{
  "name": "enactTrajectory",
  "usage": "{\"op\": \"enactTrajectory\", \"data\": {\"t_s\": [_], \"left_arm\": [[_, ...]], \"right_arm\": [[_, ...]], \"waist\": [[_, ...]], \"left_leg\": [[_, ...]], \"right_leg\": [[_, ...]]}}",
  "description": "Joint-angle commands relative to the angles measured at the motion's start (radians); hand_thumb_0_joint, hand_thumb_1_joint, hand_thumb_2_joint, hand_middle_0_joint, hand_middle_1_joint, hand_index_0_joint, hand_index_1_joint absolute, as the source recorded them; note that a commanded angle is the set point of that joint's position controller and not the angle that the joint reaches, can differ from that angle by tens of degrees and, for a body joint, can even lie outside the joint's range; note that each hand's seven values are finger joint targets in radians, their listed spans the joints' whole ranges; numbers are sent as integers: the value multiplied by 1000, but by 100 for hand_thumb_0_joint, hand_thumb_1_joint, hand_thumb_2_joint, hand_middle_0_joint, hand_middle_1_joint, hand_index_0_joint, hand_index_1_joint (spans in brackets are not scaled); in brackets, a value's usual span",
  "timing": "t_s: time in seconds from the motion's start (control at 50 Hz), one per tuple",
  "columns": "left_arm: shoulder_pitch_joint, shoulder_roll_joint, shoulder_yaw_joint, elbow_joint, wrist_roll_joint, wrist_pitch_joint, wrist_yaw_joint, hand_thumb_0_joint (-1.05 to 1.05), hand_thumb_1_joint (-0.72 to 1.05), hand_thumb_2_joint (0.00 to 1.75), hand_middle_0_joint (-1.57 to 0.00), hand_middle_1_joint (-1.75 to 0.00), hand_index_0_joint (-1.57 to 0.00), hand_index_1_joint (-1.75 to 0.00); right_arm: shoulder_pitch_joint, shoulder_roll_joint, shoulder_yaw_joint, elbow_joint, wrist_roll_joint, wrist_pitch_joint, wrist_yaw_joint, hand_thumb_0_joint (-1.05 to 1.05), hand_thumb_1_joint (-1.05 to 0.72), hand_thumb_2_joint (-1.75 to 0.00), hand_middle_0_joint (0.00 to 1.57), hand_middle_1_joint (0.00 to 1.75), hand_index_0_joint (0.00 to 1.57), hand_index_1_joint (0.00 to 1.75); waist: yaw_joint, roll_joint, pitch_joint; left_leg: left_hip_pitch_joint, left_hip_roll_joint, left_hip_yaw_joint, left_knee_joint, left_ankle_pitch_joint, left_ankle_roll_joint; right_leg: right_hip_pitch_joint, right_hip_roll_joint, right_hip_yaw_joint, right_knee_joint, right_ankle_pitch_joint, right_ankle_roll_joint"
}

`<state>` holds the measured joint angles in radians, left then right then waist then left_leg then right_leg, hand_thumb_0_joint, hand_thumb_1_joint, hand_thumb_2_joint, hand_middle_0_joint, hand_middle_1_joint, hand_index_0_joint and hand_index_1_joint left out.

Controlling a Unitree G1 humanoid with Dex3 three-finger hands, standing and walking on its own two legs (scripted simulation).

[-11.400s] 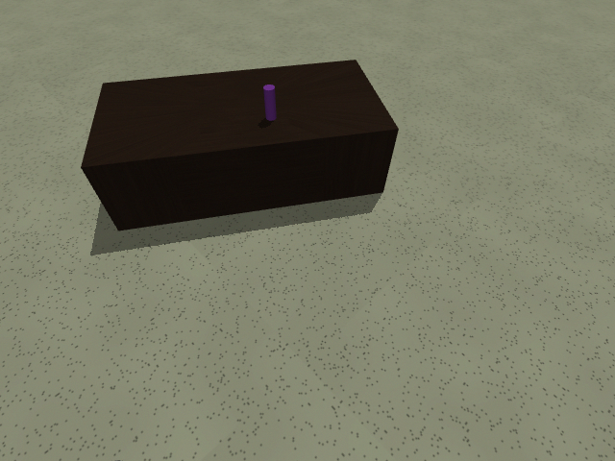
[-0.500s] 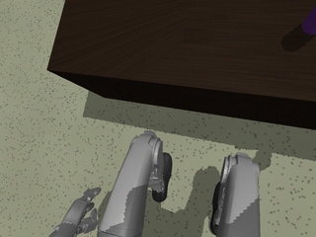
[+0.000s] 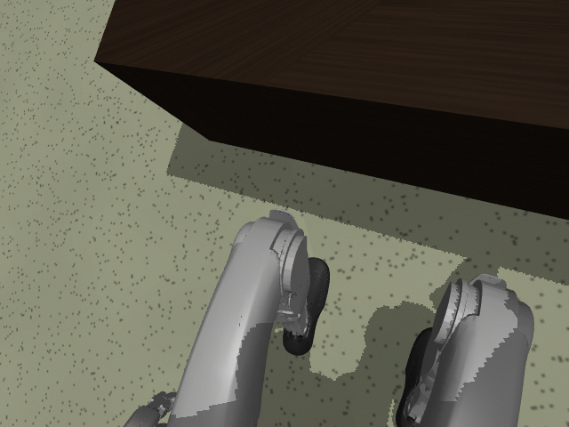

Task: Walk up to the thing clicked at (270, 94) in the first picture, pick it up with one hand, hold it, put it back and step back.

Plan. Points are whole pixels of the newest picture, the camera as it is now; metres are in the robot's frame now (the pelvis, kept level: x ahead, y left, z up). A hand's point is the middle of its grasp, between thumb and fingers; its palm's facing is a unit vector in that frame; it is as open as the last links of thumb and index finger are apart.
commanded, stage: close in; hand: right
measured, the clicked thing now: out of the picture +0.64 -0.27 +0.05
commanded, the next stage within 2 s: close in 0.40 s
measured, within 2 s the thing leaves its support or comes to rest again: leaves its support in 1.76 s
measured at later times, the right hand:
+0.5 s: hand out of the picture +0.60 -0.27 +0.05, palm faces +0.24 +0.97 -0.03, open 17.4 cm
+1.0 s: hand out of the picture +0.61 -0.26 +0.03, palm faces +0.24 +0.97 -0.03, open 14.2 cm
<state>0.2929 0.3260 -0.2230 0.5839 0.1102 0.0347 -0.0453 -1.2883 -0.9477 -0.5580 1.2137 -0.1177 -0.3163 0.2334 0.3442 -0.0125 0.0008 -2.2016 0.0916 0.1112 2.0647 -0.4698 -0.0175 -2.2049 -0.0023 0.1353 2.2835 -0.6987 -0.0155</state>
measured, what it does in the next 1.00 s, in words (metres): stands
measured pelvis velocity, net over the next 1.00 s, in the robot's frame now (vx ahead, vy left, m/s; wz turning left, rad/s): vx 0.01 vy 0.00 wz -0.06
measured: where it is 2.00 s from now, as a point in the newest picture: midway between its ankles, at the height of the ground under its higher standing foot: (356, 359)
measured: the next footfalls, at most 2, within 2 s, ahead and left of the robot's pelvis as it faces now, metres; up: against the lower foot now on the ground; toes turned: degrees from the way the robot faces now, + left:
none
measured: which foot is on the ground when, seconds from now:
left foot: down 0.00-1.00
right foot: down 0.00-1.00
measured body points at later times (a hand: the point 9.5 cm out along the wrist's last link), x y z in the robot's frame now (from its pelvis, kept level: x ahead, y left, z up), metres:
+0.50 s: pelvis +0.02 +0.00 +0.02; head +0.27 -0.06 +0.39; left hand +0.07 +0.28 -0.07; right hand +0.58 -0.32 +0.05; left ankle +0.16 +0.13 -0.34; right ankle +0.07 -0.12 -0.34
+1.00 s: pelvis +0.01 +0.00 +0.01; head +0.27 -0.06 +0.38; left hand +0.05 +0.28 -0.08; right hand +0.59 -0.31 +0.04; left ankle +0.16 +0.13 -0.34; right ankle +0.07 -0.12 -0.34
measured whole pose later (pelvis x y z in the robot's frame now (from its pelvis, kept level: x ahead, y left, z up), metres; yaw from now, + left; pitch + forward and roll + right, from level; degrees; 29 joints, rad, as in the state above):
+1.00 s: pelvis +0.01 +0.00 +0.01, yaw -4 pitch +37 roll +7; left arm 0.26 0.33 -0.14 0.57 0.09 0.07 -0.04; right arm -1.24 -0.72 -0.50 1.18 -0.06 -0.37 0.12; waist 0.29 -0.03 -0.03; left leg -2.19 0.11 0.07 2.07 -0.52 -0.01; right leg -2.16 0.01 0.09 2.23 -0.72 -0.01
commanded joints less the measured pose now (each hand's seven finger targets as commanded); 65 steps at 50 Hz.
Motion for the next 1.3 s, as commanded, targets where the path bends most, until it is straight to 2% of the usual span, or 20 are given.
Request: {"op": "enactTrajectory", "data": {"t_s": [0.0,0.08,0.14,0.16,0.22,0.24,0.3,0.36,0.4,0.42,0.52,0.56,0.7,0.82,0.84,0.94,1.04,1.1,1.18,1.28], "left_arm": [[217,286,109,-15,-15,10,20,0,89,90,-20,-30,-20,-30],[226,274,119,-22,-25,20,21,0,88,91,-20,-30,-20,-30],[220,267,127,-29,-31,24,23,0,88,91,-20,-30,-19,-30],[222,257,131,-33,-29,25,21,0,88,91,-20,-30,-19,-30],[230,251,145,-34,-30,29,22,0,87,92,-20,-30,-19,-30],[232,248,148,-35,-32,31,22,0,88,91,-20,-30,-19,-30],[235,245,161,-21,-30,29,25,0,88,91,-20,-30,-19,-30],[226,242,175,-18,-29,28,25,0,88,92,-20,-30,-19,-30],[229,246,181,-11,-28,27,25,0,88,92,-20,-30,-19,-31],[219,241,181,-8,-26,28,26,0,88,91,-20,-30,-19,-31],[216,239,189,-8,-26,28,24,0,82,95,-21,-29,-18,-32],[212,240,190,-13,-28,29,19,0,86,93,-21,-30,-20,-31],[194,231,175,-22,-24,31,16,0,86,92,-21,-30,-20,-31],[210,246,171,-22,-17,36,13,0,86,92,-21,-30,-20,-31],[205,245,169,-15,-14,39,13,0,87,92,-21,-30,-20,-31],[210,246,165,-13,-12,37,11,0,86,92,-21,-30,-20,-31],[206,250,159,-6,-12,40,15,0,86,93,-21,-30,-19,-31],[211,250,159,-14,-12,44,13,0,86,92,-21,-29,-19,-31],[221,252,157,-11,-13,45,13,0,87,92,-21,-30,-20,-31],[216,247,153,-13,-13,50,10,0,86,92,-21,-29,-19,-31]], "right_arm": [[-329,-202,6,-219,45,-29,-13,0,58,-8,2,6,3,6],[-278,-186,-25,-254,76,-33,-24,0,56,-9,2,6,3,6],[-249,-141,-16,-244,86,-44,-35,0,53,-10,2,6,3,6],[-259,-117,-7,-277,91,-49,-38,0,55,-10,2,6,2,6],[-282,-138,-20,-352,91,-67,-53,0,54,-9,2,6,3,6],[-250,-101,-6,-300,92,-63,-54,0,52,-9,2,6,3,6],[-303,-48,23,-362,99,-76,-60,0,51,-9,3,6,3,6],[-332,-25,42,-383,90,-81,-76,0,52,-9,2,6,2,6],[-309,25,60,-347,90,-77,-82,0,52,-9,3,6,3,6],[-328,16,63,-356,91,-82,-87,0,52,-9,3,6,3,6],[-321,57,72,-317,91,-85,-98,0,47,-12,6,7,5,7],[-311,47,57,-290,89,-89,-104,0,45,-9,18,11,17,11],[-330,-8,39,-240,86,-129,-96,0,40,-17,35,24,34,24],[-354,-16,42,-241,67,-133,-97,0,35,-24,49,35,48,35],[-386,0,63,-253,65,-136,-95,0,33,-26,53,38,52,38],[-410,-16,52,-273,65,-131,-107,0,31,-34,65,48,64,48],[-403,-25,54,-236,56,-128,-116,0,22,-45,84,64,83,64],[-333,-1,64,-212,54,-119,-111,0,15,-53,90,72,90,72],[-353,-23,48,-240,65,-124,-106,0,5,-63,99,82,99,82],[-319,4,61,-206,63,-125,-102,0,-12,-76,109,94,108,94]], "waist": [[4,-411,-700],[-7,-347,-700],[-9,-322,-686],[-9,-313,-714],[-30,-323,-802],[-25,-296,-803],[-17,-325,-814],[-33,-356,-824],[-17,-346,-806],[-35,-358,-807],[-25,-304,-777],[-35,-292,-773],[-30,-223,-776],[-24,-288,-816],[-16,-313,-816],[-19,-323,-825],[-17,-314,-771],[-18,-316,-783],[-8,-308,-791],[-4,-288,-766]], "left_leg": [[474,-55,24,-140,26,35],[508,-54,18,-147,66,35],[502,-51,9,-153,64,34],[530,-52,3,-160,69,34],[589,-48,-11,-172,80,35],[593,-46,-10,-170,86,35],[575,-42,-13,-168,107,38],[543,-39,-19,-170,91,43],[516,-36,-12,-162,105,42],[513,-35,-20,-162,94,46],[510,-33,-18,-176,82,43],[501,-31,-18,-170,81,43],[582,-33,-35,-175,72,36],[550,-33,-24,-148,95,42],[532,-33,-22,-144,94,42],[527,-33,-17,-135,82,42],[492,-35,-14,-137,42,40],[503,-35,-8,-130,78,43],[524,-34,-9,-124,104,42],[527,-36,-10,-124,93,42]], "right_leg": [[438,-8,-10,-376,99,2],[412,-5,-29,-361,172,-6],[405,-3,-37,-363,168,-11],[399,-2,-50,-357,170,-15],[416,3,-69,-359,179,-17],[423,4,-70,-360,188,-16],[463,4,-69,-365,216,-9],[508,2,-65,-383,209,-4],[539,0,-56,-386,232,3],[528,2,-59,-389,220,3],[504,6,-58,-395,201,1],[509,6,-50,-401,203,3],[391,14,-85,-353,173,-16],[459,10,-71,-362,212,-3],[476,9,-69,-357,214,-1],[471,10,-65,-357,200,1],[437,9,-58,-359,144,-1],[465,7,-54,-357,196,2],[450,9,-62,-338,227,0],[414,9,-67,-330,211,-5]]}}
